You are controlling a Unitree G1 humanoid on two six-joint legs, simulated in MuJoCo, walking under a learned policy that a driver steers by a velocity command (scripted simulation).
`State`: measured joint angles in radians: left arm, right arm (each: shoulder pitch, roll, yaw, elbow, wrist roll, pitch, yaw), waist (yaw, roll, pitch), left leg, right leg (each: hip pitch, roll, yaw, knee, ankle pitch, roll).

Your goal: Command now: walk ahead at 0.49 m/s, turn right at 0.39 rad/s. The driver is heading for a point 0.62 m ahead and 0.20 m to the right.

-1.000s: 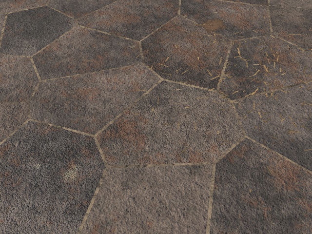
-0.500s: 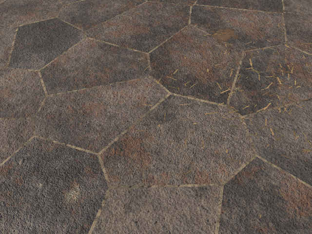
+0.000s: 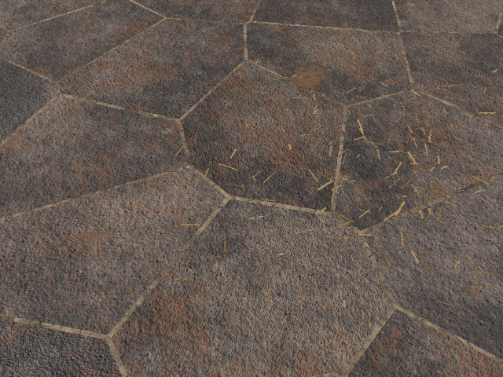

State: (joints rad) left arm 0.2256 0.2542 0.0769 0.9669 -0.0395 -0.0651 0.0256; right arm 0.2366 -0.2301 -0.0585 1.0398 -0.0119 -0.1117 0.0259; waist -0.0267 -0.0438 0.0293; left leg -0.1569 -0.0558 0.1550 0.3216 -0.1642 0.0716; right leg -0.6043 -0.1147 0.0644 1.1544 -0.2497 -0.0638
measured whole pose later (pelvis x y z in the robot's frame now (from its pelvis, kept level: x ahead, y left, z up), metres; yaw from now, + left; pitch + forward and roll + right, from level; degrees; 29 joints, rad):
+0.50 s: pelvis +0.29 -0.08 -0.01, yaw -17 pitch +1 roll +0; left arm 0.23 0.25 0.09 0.82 -0.01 -0.06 -0.03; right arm 0.14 -0.28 -0.06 0.87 0.01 -0.13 0.00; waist 0.01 0.01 0.05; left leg -0.49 0.08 -0.05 1.18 -0.35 0.01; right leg -0.30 0.11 -0.01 0.43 -0.15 -0.11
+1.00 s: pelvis +0.55 -0.10 -0.01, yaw -29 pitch +2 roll +0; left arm 0.24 0.29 0.07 0.75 -0.01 0.00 0.04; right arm 0.13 -0.23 -0.04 0.84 -0.03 -0.08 0.02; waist -0.01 -0.03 0.05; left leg -0.36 -0.02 0.03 0.44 -0.12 0.04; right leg -0.48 -0.01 0.07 1.02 -0.48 0.04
